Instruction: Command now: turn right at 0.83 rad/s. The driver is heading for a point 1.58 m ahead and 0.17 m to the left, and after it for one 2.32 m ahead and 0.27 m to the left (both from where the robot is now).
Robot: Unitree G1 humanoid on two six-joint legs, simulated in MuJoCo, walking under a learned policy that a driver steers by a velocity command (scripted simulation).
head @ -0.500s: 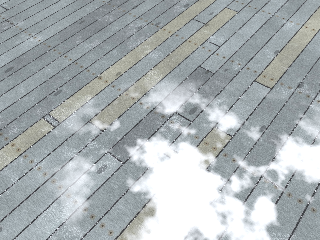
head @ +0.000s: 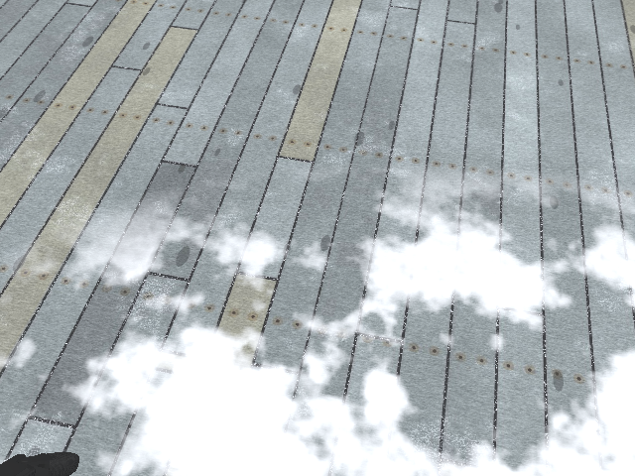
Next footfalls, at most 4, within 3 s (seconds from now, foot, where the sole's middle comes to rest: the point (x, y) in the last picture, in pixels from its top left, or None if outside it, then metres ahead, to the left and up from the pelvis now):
0.38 right None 0.01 -0.13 -0.77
1.40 left None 0.17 0.13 -0.77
1.86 right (401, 424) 0.55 -0.15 -0.77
2.34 left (347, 251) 1.01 -0.05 -0.77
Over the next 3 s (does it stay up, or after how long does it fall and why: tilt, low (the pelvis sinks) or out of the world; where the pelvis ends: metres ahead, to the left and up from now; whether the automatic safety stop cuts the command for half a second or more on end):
stays up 1.18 -0.05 0.00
